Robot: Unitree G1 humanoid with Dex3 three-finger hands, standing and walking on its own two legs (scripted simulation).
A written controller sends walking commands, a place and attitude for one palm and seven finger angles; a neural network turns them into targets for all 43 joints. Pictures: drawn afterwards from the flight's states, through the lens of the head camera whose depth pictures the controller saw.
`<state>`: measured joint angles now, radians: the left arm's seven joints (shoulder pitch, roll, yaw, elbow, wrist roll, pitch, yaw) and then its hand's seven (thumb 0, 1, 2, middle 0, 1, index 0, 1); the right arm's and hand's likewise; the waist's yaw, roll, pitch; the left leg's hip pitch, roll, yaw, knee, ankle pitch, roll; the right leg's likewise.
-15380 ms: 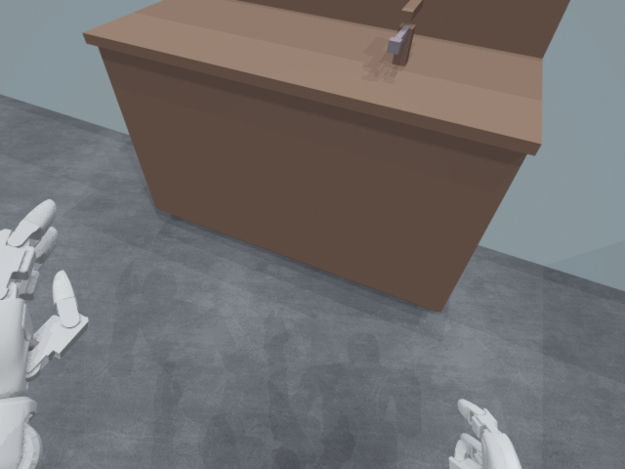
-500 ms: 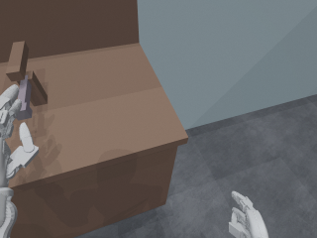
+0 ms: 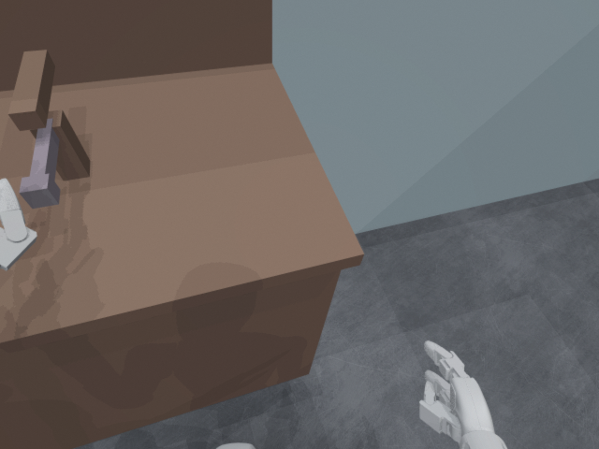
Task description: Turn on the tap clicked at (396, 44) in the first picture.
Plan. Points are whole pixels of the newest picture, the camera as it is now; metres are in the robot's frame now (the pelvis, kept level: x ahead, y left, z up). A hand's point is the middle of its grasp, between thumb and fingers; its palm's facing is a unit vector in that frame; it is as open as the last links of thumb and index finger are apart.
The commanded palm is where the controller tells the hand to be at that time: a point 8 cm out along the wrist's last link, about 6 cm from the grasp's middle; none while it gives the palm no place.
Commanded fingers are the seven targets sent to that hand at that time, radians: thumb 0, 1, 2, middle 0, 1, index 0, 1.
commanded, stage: come to a stop and stand still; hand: left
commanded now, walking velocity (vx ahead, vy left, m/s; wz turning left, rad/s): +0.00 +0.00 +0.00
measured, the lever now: (40, 191) +0.34 +0.35 +0.14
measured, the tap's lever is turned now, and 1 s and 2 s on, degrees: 0 0 0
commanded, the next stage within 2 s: look again from close up in 0.52 s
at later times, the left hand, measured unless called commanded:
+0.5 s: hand (63, 298) +0.21 +0.24 +0.17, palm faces +0.39 -0.86 -0.34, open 7.4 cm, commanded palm +0.14 +0.28 +0.18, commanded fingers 0.00 0.90 0.90 -0.20 -0.30 -0.20 -0.30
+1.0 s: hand (53, 276) +0.23 +0.26 +0.16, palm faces +0.41 -0.84 -0.36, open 7.4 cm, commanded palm +0.17 +0.29 +0.18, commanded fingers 0.00 0.90 0.90 -0.20 -0.30 -0.20 -0.30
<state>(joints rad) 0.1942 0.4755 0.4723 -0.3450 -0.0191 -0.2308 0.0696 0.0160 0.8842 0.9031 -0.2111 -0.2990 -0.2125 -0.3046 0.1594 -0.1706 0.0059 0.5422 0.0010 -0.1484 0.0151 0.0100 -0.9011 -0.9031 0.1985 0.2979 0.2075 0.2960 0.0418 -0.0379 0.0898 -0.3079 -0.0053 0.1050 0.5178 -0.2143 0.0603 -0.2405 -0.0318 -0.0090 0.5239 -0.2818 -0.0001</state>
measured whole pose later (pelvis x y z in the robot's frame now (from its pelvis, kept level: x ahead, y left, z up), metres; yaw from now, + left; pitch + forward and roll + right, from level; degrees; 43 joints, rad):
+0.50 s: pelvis -0.01 +0.00 +0.01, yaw +1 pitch -2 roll -2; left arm 0.38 0.33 0.33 -0.43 -0.01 -0.23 0.10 0.02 0.89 0.90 -0.21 -0.30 -0.21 -0.30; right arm 0.23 -0.21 0.01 0.58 0.01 -0.15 -0.03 0.01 -0.90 -0.90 0.20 0.30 0.21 0.30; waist 0.01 -0.01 0.03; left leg -0.27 0.02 0.08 0.47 -0.18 0.05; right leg -0.16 0.00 -0.03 0.40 -0.21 0.02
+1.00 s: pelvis +0.01 +0.01 +0.00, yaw +1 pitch -1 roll -2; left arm 0.41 0.36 0.36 -0.46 -0.03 -0.18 0.11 0.02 0.89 0.90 -0.21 -0.30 -0.21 -0.30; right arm 0.18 -0.18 0.02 0.57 0.01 -0.10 -0.02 0.01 -0.90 -0.90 0.20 0.30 0.21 0.30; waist 0.03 -0.02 0.06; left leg -0.25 -0.01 0.08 0.49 -0.22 0.07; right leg -0.13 -0.03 -0.03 0.40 -0.25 0.04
